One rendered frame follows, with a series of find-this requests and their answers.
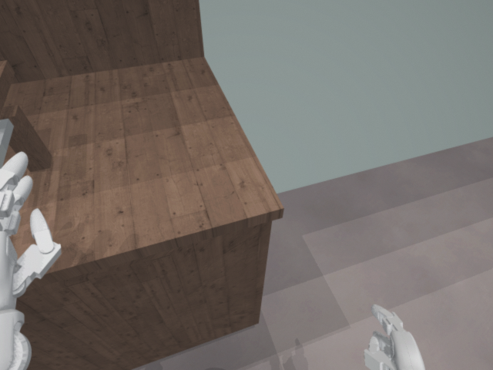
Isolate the counter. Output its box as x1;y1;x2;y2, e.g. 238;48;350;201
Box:
0;0;284;370

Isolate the robot left hand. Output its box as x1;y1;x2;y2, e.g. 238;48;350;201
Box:
0;152;62;311

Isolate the left robot forearm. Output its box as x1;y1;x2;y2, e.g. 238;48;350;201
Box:
0;309;32;370

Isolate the robot right hand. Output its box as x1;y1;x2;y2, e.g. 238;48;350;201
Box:
364;304;425;370

